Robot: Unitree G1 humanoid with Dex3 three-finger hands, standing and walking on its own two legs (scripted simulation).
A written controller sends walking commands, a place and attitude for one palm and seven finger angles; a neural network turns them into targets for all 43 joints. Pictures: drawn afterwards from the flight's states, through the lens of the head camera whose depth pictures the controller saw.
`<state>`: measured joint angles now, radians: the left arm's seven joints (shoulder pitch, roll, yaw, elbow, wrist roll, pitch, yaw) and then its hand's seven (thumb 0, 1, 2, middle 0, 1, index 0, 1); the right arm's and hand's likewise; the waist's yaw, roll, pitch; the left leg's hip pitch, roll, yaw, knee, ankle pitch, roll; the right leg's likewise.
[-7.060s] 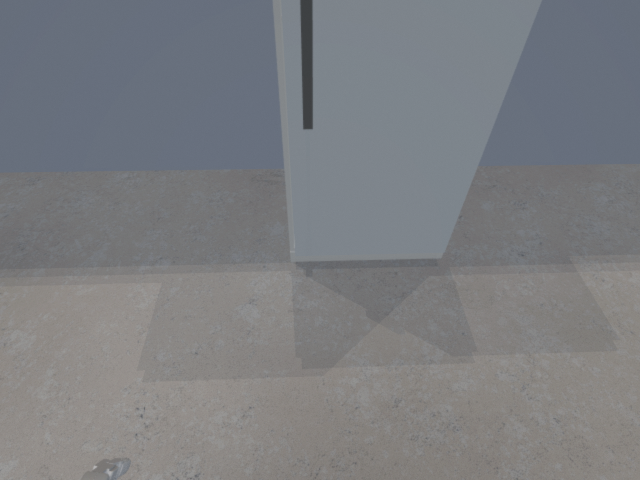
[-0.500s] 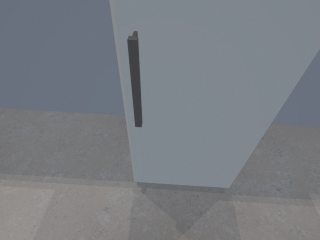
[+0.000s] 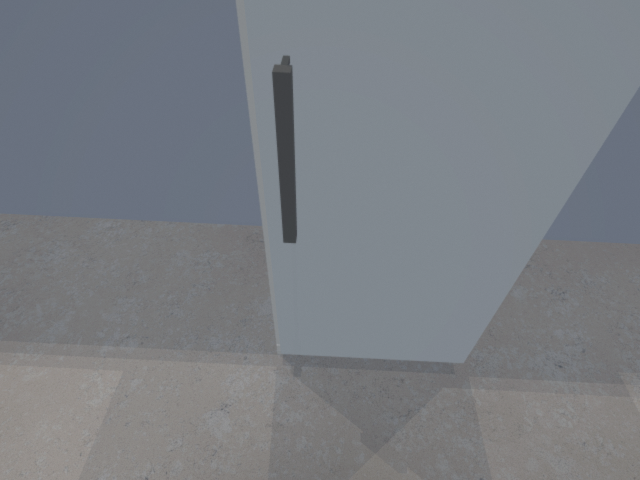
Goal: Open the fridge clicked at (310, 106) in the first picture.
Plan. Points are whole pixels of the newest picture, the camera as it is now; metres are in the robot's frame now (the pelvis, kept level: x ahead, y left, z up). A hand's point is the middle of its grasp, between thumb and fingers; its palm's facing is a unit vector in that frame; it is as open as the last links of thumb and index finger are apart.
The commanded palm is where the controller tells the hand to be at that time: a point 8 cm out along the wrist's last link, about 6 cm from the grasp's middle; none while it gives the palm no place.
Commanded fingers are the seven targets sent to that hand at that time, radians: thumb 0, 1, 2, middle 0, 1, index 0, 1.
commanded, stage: look again from close up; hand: left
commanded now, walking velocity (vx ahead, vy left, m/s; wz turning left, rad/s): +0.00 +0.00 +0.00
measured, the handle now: (288, 161) +0.59 +0.10 +0.09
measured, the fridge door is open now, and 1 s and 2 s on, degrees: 0 0 0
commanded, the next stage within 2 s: none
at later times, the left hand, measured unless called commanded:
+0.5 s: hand out of the picture +0.02 +0.16 -0.18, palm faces +0.02 -0.98 -0.18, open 7.4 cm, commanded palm none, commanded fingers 0.00 0.90 0.90 -0.20 -0.30 -0.20 -0.30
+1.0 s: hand out of the picture -0.01 +0.15 -0.18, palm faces +0.05 -0.99 -0.16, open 7.4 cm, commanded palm none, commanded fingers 0.00 0.90 0.90 -0.20 -0.30 -0.20 -0.30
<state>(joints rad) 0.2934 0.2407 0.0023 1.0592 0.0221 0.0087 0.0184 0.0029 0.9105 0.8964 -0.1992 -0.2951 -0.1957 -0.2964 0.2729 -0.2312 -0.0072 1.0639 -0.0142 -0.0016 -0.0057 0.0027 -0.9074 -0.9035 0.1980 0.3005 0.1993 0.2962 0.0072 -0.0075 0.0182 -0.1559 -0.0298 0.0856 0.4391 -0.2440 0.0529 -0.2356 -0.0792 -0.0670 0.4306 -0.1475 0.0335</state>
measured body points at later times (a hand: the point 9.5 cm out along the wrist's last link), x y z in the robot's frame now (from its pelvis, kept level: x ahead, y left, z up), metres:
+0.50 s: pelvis +0.01 -0.01 +0.00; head +0.01 -0.01 +0.45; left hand +0.02 +0.21 -0.16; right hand +0.02 -0.24 -0.16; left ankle +0.00 +0.08 -0.74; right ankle +0.05 -0.14 -0.74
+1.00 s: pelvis +0.01 -0.01 +0.00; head +0.01 -0.01 +0.45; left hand -0.01 +0.20 -0.16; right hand -0.01 -0.22 -0.16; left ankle +0.00 +0.08 -0.74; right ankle +0.05 -0.14 -0.74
